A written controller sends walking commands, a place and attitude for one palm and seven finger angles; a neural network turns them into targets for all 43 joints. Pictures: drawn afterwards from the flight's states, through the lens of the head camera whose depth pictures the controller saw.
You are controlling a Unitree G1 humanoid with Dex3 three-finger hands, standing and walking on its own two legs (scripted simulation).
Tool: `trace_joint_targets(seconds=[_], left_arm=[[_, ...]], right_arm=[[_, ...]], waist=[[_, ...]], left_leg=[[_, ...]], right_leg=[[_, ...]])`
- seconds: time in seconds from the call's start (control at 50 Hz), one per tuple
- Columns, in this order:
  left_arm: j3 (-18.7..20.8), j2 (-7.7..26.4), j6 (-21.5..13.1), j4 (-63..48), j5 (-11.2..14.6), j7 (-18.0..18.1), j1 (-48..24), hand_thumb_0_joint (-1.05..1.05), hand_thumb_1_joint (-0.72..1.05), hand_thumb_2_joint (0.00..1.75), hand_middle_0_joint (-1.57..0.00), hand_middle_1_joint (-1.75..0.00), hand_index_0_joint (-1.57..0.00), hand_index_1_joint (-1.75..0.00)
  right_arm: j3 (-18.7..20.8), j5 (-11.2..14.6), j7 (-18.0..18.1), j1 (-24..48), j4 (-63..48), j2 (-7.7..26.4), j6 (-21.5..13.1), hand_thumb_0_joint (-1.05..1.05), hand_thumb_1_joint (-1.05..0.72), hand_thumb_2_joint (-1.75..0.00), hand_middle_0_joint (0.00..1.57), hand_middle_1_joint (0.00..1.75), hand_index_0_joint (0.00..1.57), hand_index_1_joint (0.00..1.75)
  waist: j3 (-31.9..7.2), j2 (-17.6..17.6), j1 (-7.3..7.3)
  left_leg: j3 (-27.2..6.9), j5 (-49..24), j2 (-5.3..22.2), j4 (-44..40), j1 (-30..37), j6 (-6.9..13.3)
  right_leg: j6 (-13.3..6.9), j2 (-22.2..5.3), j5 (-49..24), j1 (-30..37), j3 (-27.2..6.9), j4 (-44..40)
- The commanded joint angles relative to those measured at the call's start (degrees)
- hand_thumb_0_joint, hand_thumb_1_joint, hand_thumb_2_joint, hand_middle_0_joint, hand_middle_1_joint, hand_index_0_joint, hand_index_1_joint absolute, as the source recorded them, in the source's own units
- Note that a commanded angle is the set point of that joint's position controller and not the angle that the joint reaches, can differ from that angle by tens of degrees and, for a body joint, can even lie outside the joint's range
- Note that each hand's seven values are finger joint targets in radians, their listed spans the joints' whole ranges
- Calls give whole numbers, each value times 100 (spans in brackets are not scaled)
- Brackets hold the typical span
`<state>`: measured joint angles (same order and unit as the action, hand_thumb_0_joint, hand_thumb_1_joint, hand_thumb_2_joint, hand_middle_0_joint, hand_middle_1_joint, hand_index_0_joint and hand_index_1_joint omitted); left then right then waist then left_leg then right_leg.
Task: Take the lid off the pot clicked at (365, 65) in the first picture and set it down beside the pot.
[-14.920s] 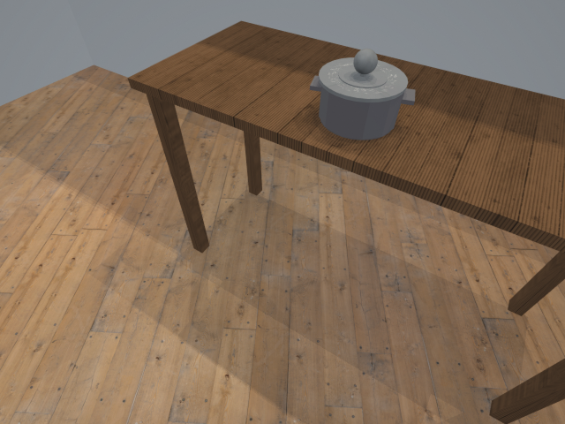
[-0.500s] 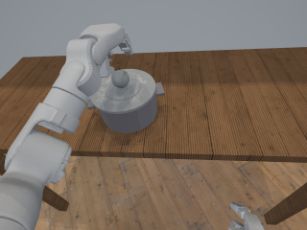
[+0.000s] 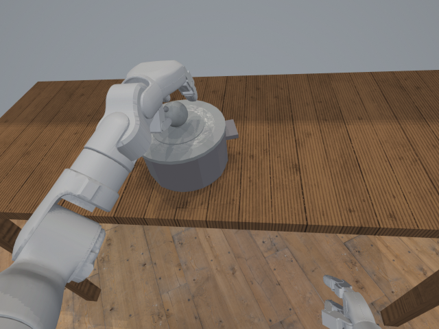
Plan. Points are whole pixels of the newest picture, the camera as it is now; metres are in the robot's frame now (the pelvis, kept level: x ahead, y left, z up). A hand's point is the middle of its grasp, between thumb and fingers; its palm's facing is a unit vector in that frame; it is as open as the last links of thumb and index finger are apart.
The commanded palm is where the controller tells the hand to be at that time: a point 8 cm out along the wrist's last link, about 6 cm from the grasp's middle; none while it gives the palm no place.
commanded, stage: lower the open fingers around the knob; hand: left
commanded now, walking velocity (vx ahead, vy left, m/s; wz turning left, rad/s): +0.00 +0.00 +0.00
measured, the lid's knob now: (175, 114) +0.47 +0.10 +0.17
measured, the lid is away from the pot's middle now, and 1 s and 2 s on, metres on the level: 0.00 0.00 0.01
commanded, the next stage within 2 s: close the fingers and squeeze the knob in 0.58 s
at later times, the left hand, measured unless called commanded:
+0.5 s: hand (167, 119) +0.43 +0.10 +0.18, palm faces -0.23 -0.04 -0.97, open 10.0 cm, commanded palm +0.41 +0.11 +0.25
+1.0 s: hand (166, 117) +0.44 +0.11 +0.19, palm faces -0.22 -0.04 -0.97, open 9.4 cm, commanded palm +0.41 +0.11 +0.25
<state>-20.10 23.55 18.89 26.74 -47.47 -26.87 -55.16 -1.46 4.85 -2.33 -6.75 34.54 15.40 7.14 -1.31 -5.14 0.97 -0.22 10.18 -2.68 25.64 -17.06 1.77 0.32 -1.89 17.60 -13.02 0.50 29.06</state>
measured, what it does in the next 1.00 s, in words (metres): stands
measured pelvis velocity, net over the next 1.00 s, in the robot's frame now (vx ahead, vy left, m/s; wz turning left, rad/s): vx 0.00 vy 0.00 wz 0.00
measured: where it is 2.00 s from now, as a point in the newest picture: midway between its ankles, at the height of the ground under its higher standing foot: outside the picture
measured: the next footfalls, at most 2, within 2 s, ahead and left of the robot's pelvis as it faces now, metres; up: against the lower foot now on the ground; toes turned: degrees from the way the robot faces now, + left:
none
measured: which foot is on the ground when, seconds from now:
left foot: down 0.00-1.00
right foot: down 0.00-1.00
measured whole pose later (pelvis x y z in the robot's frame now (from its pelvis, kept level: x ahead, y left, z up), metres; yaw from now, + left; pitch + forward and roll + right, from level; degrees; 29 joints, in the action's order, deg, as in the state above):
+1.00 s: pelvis +0.00 +0.00 +0.00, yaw +0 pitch +2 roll +1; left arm -20.0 22.9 18.5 31.0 -47.9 -24.9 -54.2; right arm -1.1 4.6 -1.5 -8.2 35.6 15.4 6.9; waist -1.1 -4.9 1.9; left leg -0.3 10.3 -2.4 25.7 -17.0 1.7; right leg 0.2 -1.6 17.3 -12.8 0.6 28.5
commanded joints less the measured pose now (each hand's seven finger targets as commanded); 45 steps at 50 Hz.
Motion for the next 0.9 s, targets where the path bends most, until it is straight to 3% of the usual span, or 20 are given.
trace_joint_targets(seconds=[0.0, 0.06, 0.1, 0.14, 0.16, 0.18, 0.24, 0.26, 0.3, 0.36, 0.38, 0.44, 0.46, 0.48, 0.54, 0.58, 0.66, 0.68, 0.76, 0.88], left_arm=[[888, 1261, -8, -1020, -165, 284, -2862, 0, -40, 173, -88, -8, -88, -8], [651, 906, -29, -980, 9, 289, -2673, 0, -40, 173, -88, -8, -88, -8], [739, 1053, 13, -785, -137, 305, -2738, 0, -40, 173, -88, -8, -88, -8], [454, 766, 17, -817, -122, 323, -3012, 0, -40, 173, -88, -8, -88, -8], [518, 783, -58, -1110, 6, 355, -3001, 0, -40, 173, -88, -8, -88, -8], [732, 1093, -37, -879, -185, 393, -2940, 0, -40, 173, -88, -8, -88, -8], [765, 1043, -11, -376, -197, 417, -2541, 0, -40, 173, -88, -8, -88, -8], [661, 873, -64, -551, -42, 422, -2504, 0, -40, 173, -88, -8, -88, -8], [561, 828, -61, -746, -142, 426, -2826, 0, -40, 173, -88, -8, -88, -8], [780, 1067, -116, -906, -46, 487, -2869, 0, -40, 173, -88, -8, -88, -8], [865, 1205, -98, -784, -171, 488, -2869, 0, -40, 173, -88, -8, -88, -8], [611, 855, -52, -486, -128, 456, -2754, 0, -40, 173, -88, -8, -88, -8], [586, 780, -137, -871, 20, 458, -2754, 0, -40, 173, -88, -8, -88, -8], [708, 1012, -148, -994, -112, 465, -2882, 0, -40, 173, -88, -8, -88, -8], [886, 1216, -68, -483, -175, 472, -2805, 0, -40, 173, -88, -8, -88, -8], [904, 1262, -167, -1002, -145, 481, -2932, 0, -40, 173, -88, -8, -88, -8], [747, 955, -110, -675, -7, 457, -2557, 0, -40, 173, -88, -8, -88, -8], [757, 1034, -78, -475, -136, 450, -2589, 0, -28, 136, -82, -8, -82, -8], [686, 992, -125, -716, -35, 460, -2884, 0, -23, 135, -85, -8, -85, -8], [923, 1277, -97, -577, -200, 468, -2857, 0, -15, 132, -89, -8, -89, -8]], right_arm=[[168, -37, 36, 702, -908, 509, -261, 0, -90, -90, 20, 30, 20, 30], [198, -11, 26, 641, -873, 554, -222, 0, -90, -90, 20, 30, 20, 30], [159, -19, 51, 698, -856, 507, -204, 0, -90, -90, 20, 30, 20, 30], [148, -2, 62, 695, -848, 478, -218, 0, -90, -90, 20, 30, 20, 30], [214, -22, 59, 637, -870, 531, -236, 0, -90, -90, 20, 30, 20, 30], [179, -33, 60, 626, -838, 489, -243, 0, -90, -90, 20, 30, 20, 30], [147, -34, 86, 563, -801, 511, -226, 0, -90, -90, 20, 30, 20, 30], [200, -31, 69, 527, -798, 571, -191, 0, -90, -90, 20, 30, 20, 30], [172, -30, 67, 630, -859, 479, -210, 0, -90, -90, 20, 30, 20, 30], [239, -58, 76, 477, -799, 563, -252, 0, -90, -90, 20, 30, 20, 30], [192, -53, 69, 501, -802, 498, -274, 0, -90, -90, 20, 30, 20, 30], [185, -21, 88, 522, -770, 513, -256, 0, -90, -90, 20, 30, 20, 30], [244, -36, 78, 503, -823, 551, -272, 0, -90, -90, 20, 30, 20, 30], [216, -48, 65, 528, -850, 489, -318, 0, -90, -90, 20, 30, 20, 30], [182, -33, 103, 462, -719, 546, -273, 0, -90, -90, 20, 30, 20, 30], [206, -54, 88, 518, -828, 505, -325, 0, -90, -90, 20, 30, 20, 30], [247, -34, 76, 455, -789, 569, -281, 0, -90, -90, 20, 30, 20, 30], [205, -37, 91, 495, -773, 527, -275, 0, -90, -90, 20, 30, 20, 30], [226, -31, 139, 471, -791, 574, -286, 0, -90, -90, 20, 30, 20, 30], [194, -61, 133, 456, -759, 528, -329, 0, -90, -90, 20, 30, 20, 30]], waist=[[-2202, 847, 10], [-2042, 776, 97], [-1893, 880, 61], [-1898, 761, 115], [-2082, 663, 145], [-2247, 650, 63], [-2012, 857, 34], [-1994, 841, 108], [-2023, 790, 85], [-2268, 712, 112], [-2285, 736, 52], [-1881, 812, 87], [-2081, 738, 119], [-2332, 706, 53], [-1940, 936, 64], [-2325, 782, 27], [-1939, 805, 97], [-1903, 931, 73], [-2018, 761, 146], [-2271, 790, 54]], left_leg=[[-20, -1338, -88, 11, 1327, 262], [-47, -1282, -72, 13, 1309, 248], [-4, -1030, -69, -39, 1227, 238], [-55, -923, -86, -68, 1270, 224], [-82, -1066, -82, 14, 1420, 260], [-72, -1101, -72, -13, 1426, 228], [-38, -1004, -86, -45, 1170, 228], [-51, -1022, -69, -23, 1200, 238], [-62, -924, -76, -60, 1251, 241], [-102, -1210, -76, 21, 1392, 274], [-95, -1214, -81, -31, 1350, 250], [-58, -902, -73, -107, 1205, 239], [-87, -1030, -71, -50, 1344, 265], [-91, -1145, -89, -48, 1425, 264], [-50, -928, -81, -112, 1152, 250], [-73, -1112, -92, -83, 1362, 268], [-69, -1049, -74, -61, 1252, 267], [-18, -916, -76, -95, 1194, 260], [-51, -920, -83, -59, 1289, 281], [-56, -1158, -81, -59, 1340, 262]], right_leg=[[-250, 236, -2269, 277, 136, -292], [-266, 226, -2161, 122, 193, -330], [-241, 250, -1969, 65, 179, -369], [-254, 270, -1789, -50, 200, -345], [-277, 244, -1928, 1, 188, -350], [-274, 270, -1889, 94, 164, -287], [-249, 267, -1931, 140, 173, -312], [-262, 231, -1978, 113, 178, -359], [-254, 264, -1856, 91, 183, -350], [-275, 251, -2142, 226, 163, -324], [-257, 275, -2143, 277, 144, -296], [-242, 277, -1850, 37, 187, -366], [-265, 237, -1958, 107, 183, -369], [-249, 269, -2078, 274, 145, -313], [-226, 267, -1982, 197, 165, -371], [-231, 254, -2125, 381, 122, -328], [-257, 244, -2039, 140, 174, -396], [-223, 272, -1952, 148, 157, -398], [-244, 235, -1957, 114, 144, -409], [-241, 259, -2208, 329, 121, -334]])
